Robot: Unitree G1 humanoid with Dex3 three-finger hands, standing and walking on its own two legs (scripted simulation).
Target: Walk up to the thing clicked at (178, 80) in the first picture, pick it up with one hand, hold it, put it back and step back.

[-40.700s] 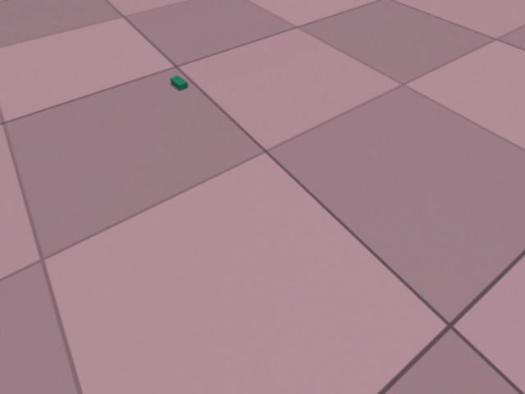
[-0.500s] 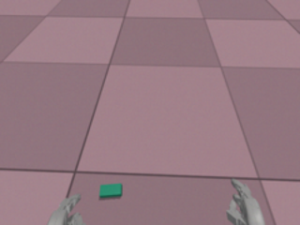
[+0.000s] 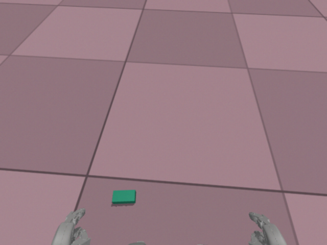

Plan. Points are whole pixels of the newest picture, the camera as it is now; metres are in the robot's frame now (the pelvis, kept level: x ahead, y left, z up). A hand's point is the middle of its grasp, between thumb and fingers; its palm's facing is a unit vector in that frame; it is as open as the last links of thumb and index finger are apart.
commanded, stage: stand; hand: left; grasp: from above
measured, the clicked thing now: (124, 196) +0.46 +0.25 -0.72
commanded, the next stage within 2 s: none
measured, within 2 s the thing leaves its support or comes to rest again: neither
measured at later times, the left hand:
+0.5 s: hand out of the picture +0.05 +0.24 -0.12, palm faces +0.02 -0.95 -0.32, open 7.4 cm
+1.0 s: hand out of the picture +0.04 +0.22 -0.12, palm faces -0.01 -0.94 -0.33, open 7.4 cm
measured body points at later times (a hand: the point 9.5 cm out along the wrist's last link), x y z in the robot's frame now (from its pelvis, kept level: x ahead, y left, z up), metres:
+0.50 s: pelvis -0.01 +0.01 +0.04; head -0.02 +0.00 +0.49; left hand +0.05 +0.29 -0.10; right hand +0.05 -0.26 -0.11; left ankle +0.01 +0.11 -0.70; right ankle -0.01 -0.12 -0.70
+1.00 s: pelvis -0.01 -0.01 +0.04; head -0.01 -0.02 +0.49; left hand +0.04 +0.27 -0.10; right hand +0.04 -0.29 -0.11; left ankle +0.01 +0.11 -0.70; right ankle -0.01 -0.12 -0.70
